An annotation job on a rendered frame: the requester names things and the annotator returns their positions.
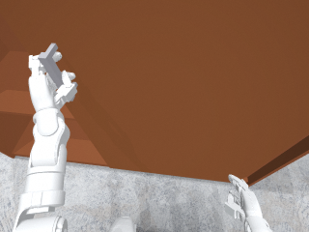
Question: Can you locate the robot left forearm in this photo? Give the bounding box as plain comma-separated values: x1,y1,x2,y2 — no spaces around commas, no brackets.
12,108,70,232

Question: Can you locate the robot right forearm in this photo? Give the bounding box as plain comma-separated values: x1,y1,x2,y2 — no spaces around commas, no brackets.
244,216,273,232

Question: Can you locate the right robot hand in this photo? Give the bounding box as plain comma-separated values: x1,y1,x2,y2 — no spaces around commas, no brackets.
224,174,263,223

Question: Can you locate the left robot upper arm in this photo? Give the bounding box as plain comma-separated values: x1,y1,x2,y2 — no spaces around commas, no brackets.
15,216,68,232

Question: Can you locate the left robot hand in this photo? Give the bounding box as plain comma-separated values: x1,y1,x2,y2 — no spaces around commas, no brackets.
28,51,77,112

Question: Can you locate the handle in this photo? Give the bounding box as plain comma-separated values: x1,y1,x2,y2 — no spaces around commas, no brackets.
38,43,78,102

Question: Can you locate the left robot thigh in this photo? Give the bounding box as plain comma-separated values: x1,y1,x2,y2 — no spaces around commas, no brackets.
107,217,137,232

